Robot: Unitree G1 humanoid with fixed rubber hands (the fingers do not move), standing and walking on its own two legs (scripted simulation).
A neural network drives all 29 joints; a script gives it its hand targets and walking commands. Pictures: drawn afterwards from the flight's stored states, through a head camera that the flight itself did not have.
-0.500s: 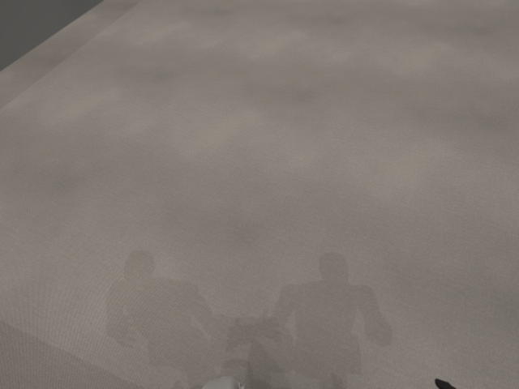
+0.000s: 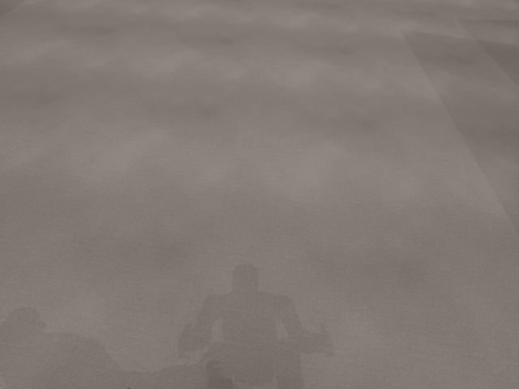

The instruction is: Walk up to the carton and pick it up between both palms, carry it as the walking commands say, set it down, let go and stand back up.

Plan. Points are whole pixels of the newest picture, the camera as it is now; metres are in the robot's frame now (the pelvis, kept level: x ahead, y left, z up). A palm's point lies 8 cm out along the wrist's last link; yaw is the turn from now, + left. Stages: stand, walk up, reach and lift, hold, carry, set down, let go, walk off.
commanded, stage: walk up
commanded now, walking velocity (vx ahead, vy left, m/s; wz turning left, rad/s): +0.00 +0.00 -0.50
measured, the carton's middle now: out of the picture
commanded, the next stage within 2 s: none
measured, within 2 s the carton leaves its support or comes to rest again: neither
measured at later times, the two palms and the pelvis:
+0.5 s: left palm out of the picture +0.09 +0.24 -0.15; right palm out of the picture +0.01 -0.28 -0.13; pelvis -0.05 +0.00 -0.02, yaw -12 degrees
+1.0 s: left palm out of the picture +0.12 +0.27 -0.12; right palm out of the picture -0.10 -0.24 -0.14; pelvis -0.03 +0.02 -0.01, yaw -29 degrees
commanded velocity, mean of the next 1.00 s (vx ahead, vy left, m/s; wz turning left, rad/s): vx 0.05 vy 0.10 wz -0.50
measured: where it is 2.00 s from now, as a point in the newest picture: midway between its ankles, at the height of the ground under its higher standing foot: (289, 366)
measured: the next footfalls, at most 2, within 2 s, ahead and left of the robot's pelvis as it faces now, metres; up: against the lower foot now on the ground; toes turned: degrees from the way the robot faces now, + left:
right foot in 0.14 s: +0.00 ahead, -0.13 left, +0.00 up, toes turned -10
left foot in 0.50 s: +0.02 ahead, +0.10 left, +0.00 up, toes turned -9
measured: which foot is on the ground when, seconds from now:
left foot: down 0.00-0.14, up 0.16-0.48, down 0.50-0.80, up 0.82-1.00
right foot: up 0.00-0.12, down 0.14-0.50, up 0.52-0.78, down 0.80-1.00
